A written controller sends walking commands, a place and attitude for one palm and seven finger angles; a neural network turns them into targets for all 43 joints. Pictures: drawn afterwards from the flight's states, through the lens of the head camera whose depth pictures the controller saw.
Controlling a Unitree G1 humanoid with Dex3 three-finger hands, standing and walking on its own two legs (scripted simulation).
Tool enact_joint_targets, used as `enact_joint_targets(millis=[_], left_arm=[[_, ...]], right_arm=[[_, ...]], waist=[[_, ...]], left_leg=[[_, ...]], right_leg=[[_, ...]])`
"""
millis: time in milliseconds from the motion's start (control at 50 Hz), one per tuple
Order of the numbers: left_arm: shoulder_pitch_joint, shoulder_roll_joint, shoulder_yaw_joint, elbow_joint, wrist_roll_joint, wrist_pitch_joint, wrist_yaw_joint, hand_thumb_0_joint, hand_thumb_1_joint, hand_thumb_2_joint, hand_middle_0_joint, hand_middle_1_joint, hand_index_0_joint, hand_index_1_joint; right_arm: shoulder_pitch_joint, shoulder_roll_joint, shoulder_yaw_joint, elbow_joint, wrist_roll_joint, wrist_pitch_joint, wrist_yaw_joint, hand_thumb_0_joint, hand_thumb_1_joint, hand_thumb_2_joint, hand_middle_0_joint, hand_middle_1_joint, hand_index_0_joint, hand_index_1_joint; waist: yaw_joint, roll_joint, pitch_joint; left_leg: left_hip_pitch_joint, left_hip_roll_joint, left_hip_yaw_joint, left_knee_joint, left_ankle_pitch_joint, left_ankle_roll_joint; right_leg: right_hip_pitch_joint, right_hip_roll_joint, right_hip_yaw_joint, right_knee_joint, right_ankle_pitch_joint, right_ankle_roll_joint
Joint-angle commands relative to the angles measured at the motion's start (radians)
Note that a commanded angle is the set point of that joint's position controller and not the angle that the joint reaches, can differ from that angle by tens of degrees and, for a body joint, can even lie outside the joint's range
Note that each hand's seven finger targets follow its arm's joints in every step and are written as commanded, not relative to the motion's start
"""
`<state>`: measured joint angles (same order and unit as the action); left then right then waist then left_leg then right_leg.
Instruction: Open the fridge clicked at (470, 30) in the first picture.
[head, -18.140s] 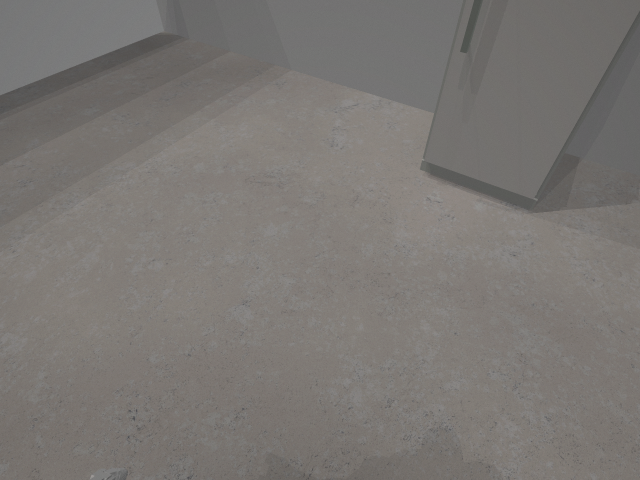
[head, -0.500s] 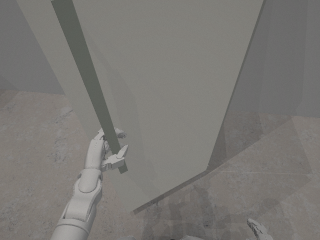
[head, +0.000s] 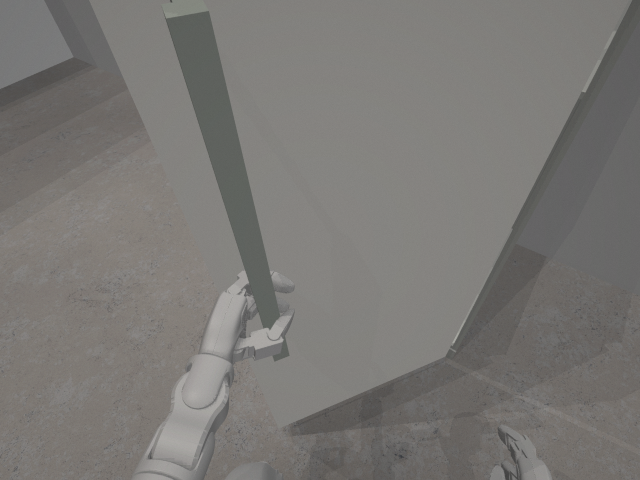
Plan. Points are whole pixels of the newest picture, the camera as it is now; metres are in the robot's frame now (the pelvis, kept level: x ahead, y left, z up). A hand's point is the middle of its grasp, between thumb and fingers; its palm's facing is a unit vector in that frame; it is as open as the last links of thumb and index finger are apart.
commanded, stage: walk backward, drawing the door open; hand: left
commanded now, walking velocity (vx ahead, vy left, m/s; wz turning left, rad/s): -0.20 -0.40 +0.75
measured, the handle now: (248, 242) +0.34 +0.09 +0.15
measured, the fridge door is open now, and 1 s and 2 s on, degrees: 57 91 95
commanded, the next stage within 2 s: stop walking and hold the door back in 0.64 s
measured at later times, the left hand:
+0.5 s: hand (363, 423) +0.18 -0.04 +0.03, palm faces +0.35 -0.92 -0.19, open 6.6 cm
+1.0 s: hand out of the picture +0.12 -0.16 +0.04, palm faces +0.82 -0.50 -0.29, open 6.3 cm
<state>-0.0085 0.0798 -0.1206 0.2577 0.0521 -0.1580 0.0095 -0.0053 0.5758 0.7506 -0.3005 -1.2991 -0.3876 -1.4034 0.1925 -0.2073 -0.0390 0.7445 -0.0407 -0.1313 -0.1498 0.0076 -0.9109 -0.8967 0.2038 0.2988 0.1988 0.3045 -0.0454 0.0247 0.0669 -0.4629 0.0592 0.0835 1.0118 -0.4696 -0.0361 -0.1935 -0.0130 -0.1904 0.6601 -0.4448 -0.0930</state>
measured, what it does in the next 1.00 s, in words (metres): steps to the right, turning left: left foot, then right foot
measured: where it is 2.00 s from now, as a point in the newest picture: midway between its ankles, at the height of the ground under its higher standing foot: outside the picture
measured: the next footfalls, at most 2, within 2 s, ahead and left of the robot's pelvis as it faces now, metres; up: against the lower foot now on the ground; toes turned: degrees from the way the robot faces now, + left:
left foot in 0.06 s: +0.03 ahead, +0.11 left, +0.00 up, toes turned +9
right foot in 0.32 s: +0.08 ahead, -0.31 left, +0.00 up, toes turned +14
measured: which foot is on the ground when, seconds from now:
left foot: up 0.00-0.04, down 0.06-0.32, up 0.34-0.50, down 0.52-0.76, up 0.78-1.00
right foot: down 0.00-0.06, up 0.08-0.30, down 0.32-0.52, up 0.54-0.74, down 0.76-1.00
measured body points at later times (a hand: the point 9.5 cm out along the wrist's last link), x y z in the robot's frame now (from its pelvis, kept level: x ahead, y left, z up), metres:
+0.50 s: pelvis -0.05 -0.26 -0.01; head +0.01 -0.26 +0.44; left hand +0.16 +0.01 +0.05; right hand +0.19 -0.42 -0.12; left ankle -0.10 -0.15 -0.70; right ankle +0.04 -0.32 -0.72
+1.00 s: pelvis +0.03 -0.53 +0.02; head +0.09 -0.55 +0.46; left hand +0.08 -0.13 +0.06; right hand +0.32 -0.60 -0.12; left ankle -0.11 -0.44 -0.61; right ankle +0.09 -0.52 -0.72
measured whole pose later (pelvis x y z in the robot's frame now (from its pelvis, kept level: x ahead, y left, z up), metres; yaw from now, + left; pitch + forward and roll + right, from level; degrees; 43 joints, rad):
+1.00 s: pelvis +0.03 -0.53 +0.02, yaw +44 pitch -1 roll +5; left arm -0.24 0.21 0.15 0.69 -0.07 -0.15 0.10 -0.02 0.57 0.77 -0.32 -1.21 -0.40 -1.40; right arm 0.15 -0.30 -0.01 0.72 0.02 -0.06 -0.12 0.01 -0.91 -0.90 0.20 0.30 0.20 0.30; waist 0.00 0.05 0.08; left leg -0.49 -0.05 0.01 1.23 -0.38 -0.04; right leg -0.32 -0.07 -0.19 0.56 -0.25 -0.08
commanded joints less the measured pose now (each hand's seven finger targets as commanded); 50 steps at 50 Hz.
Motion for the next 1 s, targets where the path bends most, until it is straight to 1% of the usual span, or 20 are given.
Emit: enact_joint_targets(millis=[0, 40, 80, 180, 240, 300, 340, 360, 400, 460, 500, 520, 540, 620, 700, 720, 760, 780, 840, 980], left_arm=[[-0.220, 0.025, -0.020, -0.286, 0.000, -0.091, 0.003, 0.000, 0.900, 0.900, -0.450, -1.400, -0.450, -1.400], [-0.189, -0.002, -0.043, -0.355, -0.004, -0.118, 0.000, 0.000, 0.900, 0.900, -0.450, -1.400, -0.450, -1.400], [-0.106, 0.090, 0.038, -0.460, 0.030, -0.096, -0.006, 0.000, 0.900, 0.900, -0.450, -1.400, -0.450, -1.400], [-0.097, 0.039, 0.054, -0.413, -0.019, -0.016, -0.015, 0.000, 0.900, 0.900, -0.450, -1.400, -0.450, -1.400], [-0.138, 0.070, 0.060, -0.408, -0.018, 0.009, -0.001, 0.000, 0.900, 0.900, -0.450, -1.400, -0.450, -1.400], [-0.215, 0.192, 0.128, -0.496, -0.012, 0.005, 0.020, 0.000, 0.900, 0.900, -0.450, -1.400, -0.450, -1.400], [-0.167, 0.237, 0.176, -0.455, -0.005, 0.021, 0.029, 0.000, 0.900, 0.900, -0.450, -1.400, -0.450, -1.400], [-0.182, 0.189, 0.145, -0.449, -0.013, 0.004, 0.025, 0.000, 0.900, 0.900, -0.450, -1.400, -0.450, -1.400], [-0.147, 0.151, 0.146, -0.397, -0.019, -0.021, 0.026, 0.000, 0.900, 0.900, -0.450, -1.400, -0.450, -1.400], [-0.131, 0.121, 0.120, -0.408, -0.044, -0.030, 0.016, 0.000, 0.900, 0.900, -0.450, -1.400, -0.450, -1.400], [-0.127, 0.122, 0.120, -0.499, -0.027, -0.061, 0.003, 0.000, 0.900, 0.900, -0.450, -1.400, -0.450, -1.400], [-0.029, 0.139, 0.153, -0.450, 0.001, -0.066, 0.008, 0.000, 0.900, 0.900, -0.450, -1.400, -0.450, -1.400], [-0.058, 0.189, 0.190, -0.509, 0.007, -0.066, 0.002, 0.000, 0.900, 0.900, -0.450, -1.400, -0.450, -1.400], [-0.071, 0.135, 0.177, -0.436, -0.027, -0.023, -0.011, 0.000, 0.900, 0.900, -0.450, -1.400, -0.450, -1.400], [-0.089, 0.180, 0.220, -0.403, -0.044, -0.012, 0.022, 0.000, 0.900, 0.900, -0.450, -1.400, -0.450, -1.400], [-0.115, 0.221, 0.236, -0.428, -0.045, -0.010, 0.029, 0.000, 0.900, 0.900, -0.450, -1.400, -0.450, -1.400], [-0.212, 0.411, 0.393, -0.341, -0.044, 0.011, 0.080, 0.000, 0.900, 0.900, -0.450, -1.400, -0.450, -1.400], [-0.285, 0.379, 0.340, -0.269, -0.049, 0.020, 0.086, 0.000, 0.900, 0.900, -0.450, -1.400, -0.450, -1.400], [-0.425, 0.487, 0.432, 0.045, -0.058, -0.010, 0.133, 0.000, 0.900, 0.900, -0.450, -1.400, -0.450, -1.400], [-0.705, 0.536, 0.427, 0.364, -0.103, -0.075, 0.124, 0.000, 0.900, 0.900, -0.450, -1.400, -0.450, -1.400]], right_arm=[[0.004, -0.037, 0.017, -0.168, -0.008, -0.075, -0.016, 0.000, -0.900, -0.900, 0.200, 0.300, 0.200, 0.300], [-0.001, -0.128, -0.009, -0.197, -0.027, -0.056, 0.009, 0.000, -0.900, -0.900, 0.200, 0.300, 0.200, 0.300], [-0.058, -0.144, -0.026, -0.231, -0.029, -0.035, 0.038, 0.000, -0.900, -0.900, 0.200, 0.300, 0.200, 0.300], [-0.073, -0.134, -0.022, -0.235, 0.009, -0.036, 0.044, 0.000, -0.900, -0.900, 0.200, 0.300, 0.200, 0.300], [-0.085, -0.110, -0.008, -0.243, 0.049, -0.042, 0.037, 0.000, -0.900, -0.900, 0.200, 0.300, 0.200, 0.300], [-0.082, 0.003, 0.003, -0.210, 0.045, -0.044, 0.034, 0.000, -0.900, -0.900, 0.200, 0.300, 0.200, 0.300], [-0.112, -0.033, -0.032, -0.195, 0.033, -0.063, 0.017, 0.000, -0.900, -0.900, 0.200, 0.300, 0.200, 0.300], [-0.129, -0.012, -0.007, -0.209, 0.025, -0.061, 0.017, 0.000, -0.900, -0.900, 0.200, 0.300, 0.200, 0.300], [-0.110, -0.019, 0.014, -0.200, 0.021, -0.035, 0.016, 0.000, -0.900, -0.900, 0.200, 0.300, 0.200, 0.300], [-0.029, -0.044, 0.008, -0.200, 0.020, -0.048, 0.007, 0.000, -0.900, -0.900, 0.200, 0.300, 0.200, 0.300], [-0.041, -0.122, -0.015, -0.232, -0.013, -0.059, 0.017, 0.000, -0.900, -0.900, 0.200, 0.300, 0.200, 0.300], [-0.081, -0.158, -0.023, -0.242, -0.012, -0.047, 0.017, 0.000, -0.900, -0.900, 0.200, 0.300, 0.200, 0.300], [-0.064, -0.138, -0.035, -0.234, -0.032, -0.035, 0.020, 0.000, -0.900, -0.900, 0.200, 0.300, 0.200, 0.300], [-0.059, -0.129, -0.031, -0.202, 0.007, -0.036, 0.039, 0.000, -0.900, -0.900, 0.200, 0.300, 0.200, 0.300], [-0.044, -0.103, -0.020, -0.207, 0.042, -0.055, 0.047, 0.000, -0.900, -0.900, 0.200, 0.300, 0.200, 0.300], [-0.026, -0.056, -0.012, -0.196, 0.047, -0.052, 0.049, 0.000, -0.900, -0.900, 0.200, 0.300, 0.200, 0.300], [-0.065, -0.078, -0.028, -0.207, 0.037, -0.057, 0.030, 0.000, -0.900, -0.900, 0.200, 0.300, 0.200, 0.300], [-0.080, -0.081, -0.014, -0.183, 0.027, -0.063, 0.015, 0.000, -0.900, -0.900, 0.200, 0.300, 0.200, 0.300], [-0.066, -0.104, 0.021, -0.131, 0.042, -0.009, 0.012, 0.000, -0.900, -0.900, 0.200, 0.300, 0.200, 0.300], [-0.036, -0.202, -0.010, -0.129, 0.075, 0.050, 0.051, 0.000, -0.900, -0.900, 0.200, 0.300, 0.200, 0.300]], waist=[[-0.041, -0.159, -0.212], [-0.030, 0.198, -0.244], [-0.016, 0.129, -0.232], [0.028, 0.187, -0.217], [0.020, 0.237, -0.209], [0.007, -0.185, -0.226], [0.056, -0.391, -0.280], [0.040, -0.299, -0.206], [0.009, -0.229, -0.192], [-0.035, -0.133, -0.217], [0.001, 0.209, -0.215], [0.020, 0.104, -0.190], [0.004, 0.299, -0.187], [0.042, 0.239, -0.157], [0.038, 0.182, -0.248], [0.022, -0.007, -0.263], [0.080, -0.346, -0.284], [0.067, -0.248, -0.256], [0.039, -0.098, -0.277], [0.050, -0.179, -0.244]], left_leg=[[0.265, 0.002, 0.036, -0.464, 0.177, 0.046], [0.715, 0.510, -0.719, -0.686, 1.124, 0.281], [0.589, 0.520, -0.763, -0.643, 0.890, 0.294], [0.023, 0.221, -0.213, -0.649, 0.142, 0.098], [-0.100, 0.100, -0.142, -0.649, -0.152, 0.055], [0.004, -0.097, 0.059, -0.003, -0.104, -0.039], [-0.043, -0.067, -0.050, 0.444, -0.181, -0.007], [-0.079, -0.002, -0.056, 0.366, -0.160, 0.002], [0.020, 0.015, -0.014, 0.066, -0.112, -0.005], [0.308, 0.026, -0.021, -0.458, 0.156, 0.027], [0.500, 0.544, -0.797, -0.748, 0.655, 0.244], [0.420, 0.567, -0.788, -0.770, 0.526, 0.288], [0.352, 0.490, -0.783, -0.746, 0.396, 0.279], [0.134, 0.273, -0.319, -0.637, 0.259, 0.136], [0.037, 0.075, -0.159, -0.525, -0.047, 0.044], [0.058, -0.023, -0.061, -0.325, -0.055, 0.001], [-0.141, -0.084, -0.094, 0.305, -0.199, -0.017], [-0.165, -0.059, -0.169, 0.422, -0.142, -0.006], [-0.179, -0.040, -0.148, 0.351, 0.032, -0.024], [-0.137, -0.103, -0.112, 0.178, 0.107, 0.008]], right_leg=[[-0.032, -0.145, 0.084, 0.182, 0.981, 0.016], [-0.608, 0.028, 0.139, 0.669, -0.110, 0.210], [-0.656, -0.025, 0.327, 0.735, -0.118, 0.165], [-0.053, -0.005, 0.196, 0.230, 0.128, 0.149], [0.136, 0.085, 0.013, -0.033, 0.165, 0.166], [-0.164, -0.181, 0.252, -0.392, 0.007, 0.033], [-0.142, -0.344, 0.476, -0.364, 0.169, -0.139], [-0.097, -0.316, 0.316, -0.255, 0.356, -0.145], [-0.081, -0.230, 0.099, -0.111, 0.571, -0.076], [-0.256, -0.158, 0.066, 0.165, 0.480, -0.007], [-0.599, -0.022, 0.183, 0.553, -0.101, 0.157], [-0.574, -0.046, 0.297, 0.620, -0.001, 0.170], [-0.582, -0.041, 0.306, 0.641, -0.019, 0.178], [-0.227, -0.031, 0.235, 0.280, 0.082, 0.148], [0.112, 0.036, 0.073, -0.218, 0.122, 0.131], [0.059, -0.051, 0.134, -0.341, 0.120, 0.090], [0.007, -0.388, 0.624, -0.359, 0.296, -0.082], [-0.003, -0.410, 0.620, -0.307, 0.405, -0.093], [0.126, -0.326, 0.338, -0.173, 0.756, -0.009], [0.172, -0.307, 0.351, -0.403, 0.308, 0.275]])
